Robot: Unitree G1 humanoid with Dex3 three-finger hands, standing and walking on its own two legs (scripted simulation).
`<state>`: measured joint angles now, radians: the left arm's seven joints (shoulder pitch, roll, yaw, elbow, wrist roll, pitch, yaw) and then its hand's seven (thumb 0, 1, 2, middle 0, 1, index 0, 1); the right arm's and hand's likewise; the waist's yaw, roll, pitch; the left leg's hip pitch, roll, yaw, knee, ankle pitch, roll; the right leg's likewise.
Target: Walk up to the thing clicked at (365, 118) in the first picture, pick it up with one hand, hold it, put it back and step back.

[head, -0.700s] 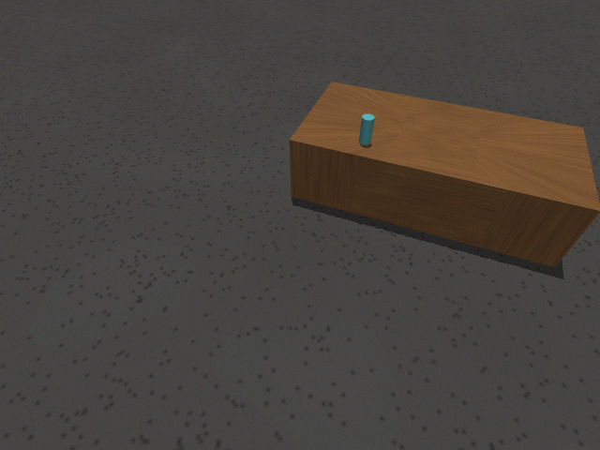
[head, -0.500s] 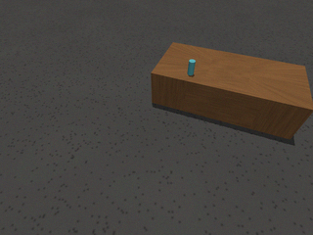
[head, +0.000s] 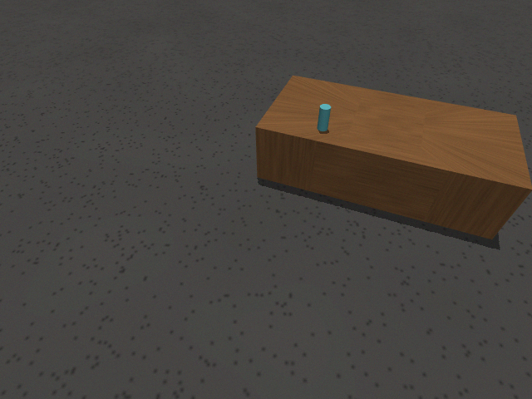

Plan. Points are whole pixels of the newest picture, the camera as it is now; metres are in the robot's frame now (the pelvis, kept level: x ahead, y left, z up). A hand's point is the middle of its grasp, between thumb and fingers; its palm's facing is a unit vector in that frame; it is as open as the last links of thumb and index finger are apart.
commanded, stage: stand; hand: left
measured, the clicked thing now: (323, 117) +1.41 -0.25 -0.39
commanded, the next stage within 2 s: walk up in 0.42 s
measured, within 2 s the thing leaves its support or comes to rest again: neither
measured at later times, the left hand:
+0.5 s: hand out of the picture +0.07 +0.26 -0.16, palm faces -0.06 -0.94 -0.34, open 7.4 cm
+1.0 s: hand (186, 379) +0.23 +0.15 -0.15, palm faces -0.20 -0.91 -0.36, open 7.4 cm
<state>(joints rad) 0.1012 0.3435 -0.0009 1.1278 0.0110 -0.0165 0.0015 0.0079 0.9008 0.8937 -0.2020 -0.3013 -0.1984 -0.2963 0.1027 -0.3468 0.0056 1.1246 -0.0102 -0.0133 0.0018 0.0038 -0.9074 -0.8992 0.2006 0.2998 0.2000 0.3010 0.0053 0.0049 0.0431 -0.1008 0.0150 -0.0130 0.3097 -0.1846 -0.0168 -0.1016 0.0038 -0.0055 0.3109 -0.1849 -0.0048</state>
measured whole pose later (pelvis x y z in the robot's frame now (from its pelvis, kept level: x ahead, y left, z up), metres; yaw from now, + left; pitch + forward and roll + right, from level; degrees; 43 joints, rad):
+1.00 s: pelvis +0.15 -0.11 -0.01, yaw -15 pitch -3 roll -1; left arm 0.35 0.37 0.06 0.93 0.01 -0.05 -0.06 0.01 0.90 0.89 -0.21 -0.30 -0.20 -0.30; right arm 0.21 -0.43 -0.07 0.90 -0.02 -0.04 0.08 0.01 -0.91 -0.90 0.20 0.30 0.20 0.30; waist 0.05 0.06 0.06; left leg -0.48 0.10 0.03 0.91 -0.32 0.00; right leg -0.17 0.02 0.01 0.48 -0.26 -0.03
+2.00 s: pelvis +0.58 -0.19 -0.02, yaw -24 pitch -2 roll -2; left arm 0.38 0.43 0.05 0.87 0.01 -0.10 -0.03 0.01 0.90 0.89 -0.21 -0.30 -0.20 -0.30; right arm 0.24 -0.44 -0.08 0.84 -0.03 -0.03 0.09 0.00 -0.91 -0.90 0.20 0.30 0.20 0.30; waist 0.05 0.06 0.06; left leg -0.46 0.12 0.01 0.65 -0.22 0.01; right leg -0.15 -0.01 -0.02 0.54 -0.36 0.01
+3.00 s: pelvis +0.86 -0.21 -0.03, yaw -24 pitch -2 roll -1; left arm 0.23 0.42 0.03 0.91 0.00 0.00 0.01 0.01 0.90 0.89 -0.20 -0.30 -0.20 -0.30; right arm 0.22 -0.38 -0.03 0.93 -0.02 -0.04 0.02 0.00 -0.91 -0.90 0.20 0.30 0.20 0.30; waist 0.02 -0.04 0.11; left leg -0.39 0.05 0.02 0.65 -0.23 -0.01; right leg -0.32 -0.06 0.00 0.80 -0.49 -0.02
